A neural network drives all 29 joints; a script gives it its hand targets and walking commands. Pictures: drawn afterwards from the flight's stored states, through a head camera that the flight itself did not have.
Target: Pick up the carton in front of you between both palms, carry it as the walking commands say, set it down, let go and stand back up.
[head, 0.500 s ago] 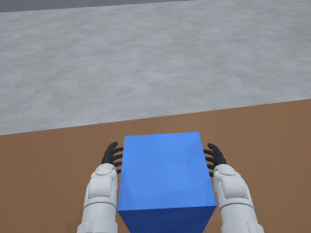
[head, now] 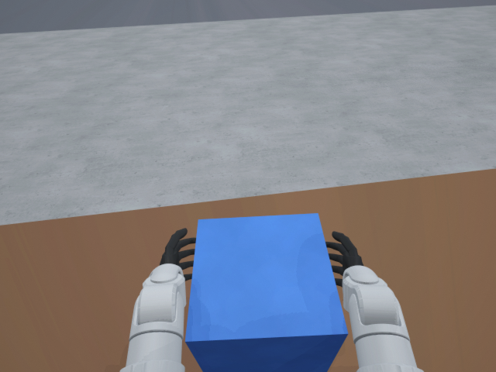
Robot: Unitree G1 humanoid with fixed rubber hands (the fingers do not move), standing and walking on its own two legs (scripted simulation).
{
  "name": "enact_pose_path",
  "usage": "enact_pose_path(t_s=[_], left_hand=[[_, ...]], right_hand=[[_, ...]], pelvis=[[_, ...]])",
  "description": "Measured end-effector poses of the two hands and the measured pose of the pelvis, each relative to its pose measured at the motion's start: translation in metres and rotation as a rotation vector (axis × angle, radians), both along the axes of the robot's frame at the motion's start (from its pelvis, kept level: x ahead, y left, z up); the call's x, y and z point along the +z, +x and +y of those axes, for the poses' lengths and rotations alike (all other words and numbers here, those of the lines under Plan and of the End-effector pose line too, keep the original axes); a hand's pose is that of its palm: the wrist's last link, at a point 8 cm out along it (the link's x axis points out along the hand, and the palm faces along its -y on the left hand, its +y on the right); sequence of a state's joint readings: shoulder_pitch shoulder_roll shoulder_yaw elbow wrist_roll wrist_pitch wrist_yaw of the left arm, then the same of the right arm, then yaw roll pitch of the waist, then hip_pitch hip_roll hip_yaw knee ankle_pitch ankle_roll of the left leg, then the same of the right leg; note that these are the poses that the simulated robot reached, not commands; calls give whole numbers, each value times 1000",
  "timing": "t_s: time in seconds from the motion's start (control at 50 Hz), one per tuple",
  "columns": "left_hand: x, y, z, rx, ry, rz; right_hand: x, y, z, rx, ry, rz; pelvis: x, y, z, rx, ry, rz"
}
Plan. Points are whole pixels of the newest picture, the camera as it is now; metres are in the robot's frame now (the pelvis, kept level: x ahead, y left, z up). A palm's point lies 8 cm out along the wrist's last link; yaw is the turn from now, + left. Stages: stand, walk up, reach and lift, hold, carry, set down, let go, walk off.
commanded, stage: hold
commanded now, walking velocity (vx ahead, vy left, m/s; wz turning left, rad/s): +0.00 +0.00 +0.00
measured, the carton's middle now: (262, 302) +0.28 +0.00 -0.04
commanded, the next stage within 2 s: carry in 0.38 s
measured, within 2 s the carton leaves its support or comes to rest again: neither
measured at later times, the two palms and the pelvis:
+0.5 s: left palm (168, 267) +0.29 +0.15 +0.06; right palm (351, 266) +0.29 -0.14 +0.06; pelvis +0.00 +0.00 +0.00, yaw +2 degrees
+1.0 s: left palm (175, 205) +0.42 +0.16 +0.07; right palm (328, 195) +0.44 -0.14 +0.08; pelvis +0.20 +0.00 -0.01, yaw +5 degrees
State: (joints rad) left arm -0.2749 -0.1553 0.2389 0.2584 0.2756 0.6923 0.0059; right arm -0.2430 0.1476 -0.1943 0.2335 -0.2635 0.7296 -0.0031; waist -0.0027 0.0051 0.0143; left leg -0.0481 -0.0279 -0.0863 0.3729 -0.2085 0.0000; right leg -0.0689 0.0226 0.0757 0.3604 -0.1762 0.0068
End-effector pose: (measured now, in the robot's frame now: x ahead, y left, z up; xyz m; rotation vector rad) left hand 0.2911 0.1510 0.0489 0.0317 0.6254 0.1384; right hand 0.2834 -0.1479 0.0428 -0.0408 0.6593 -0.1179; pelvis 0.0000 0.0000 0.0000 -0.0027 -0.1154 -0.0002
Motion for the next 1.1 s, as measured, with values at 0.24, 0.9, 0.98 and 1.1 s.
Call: enact_pose_path(t_s=[0.24, 0.9, 0.98, 1.1], left_hand=[[3, -11, 1, 13, -7, 21], [47, 113, 8, 76, -74, -89], [29, 129, 10, 123, -94, 16], [28, 173, 30, 207, -114, 50]], right_hand=[[4, -9, 1, 0, 12, 21], [48, 122, 6, -45, 88, -90], [35, 150, 9, -30, 90, 16], [34, 212, 28, 7, 101, 56]], pelvis=[[-1, -11, 0, 2, 1, -35], [-17, 147, 0, 50, -43, 205], [-11, 186, -4, 79, -27, 214], [0, 251, 4, 78, 0, 209]])
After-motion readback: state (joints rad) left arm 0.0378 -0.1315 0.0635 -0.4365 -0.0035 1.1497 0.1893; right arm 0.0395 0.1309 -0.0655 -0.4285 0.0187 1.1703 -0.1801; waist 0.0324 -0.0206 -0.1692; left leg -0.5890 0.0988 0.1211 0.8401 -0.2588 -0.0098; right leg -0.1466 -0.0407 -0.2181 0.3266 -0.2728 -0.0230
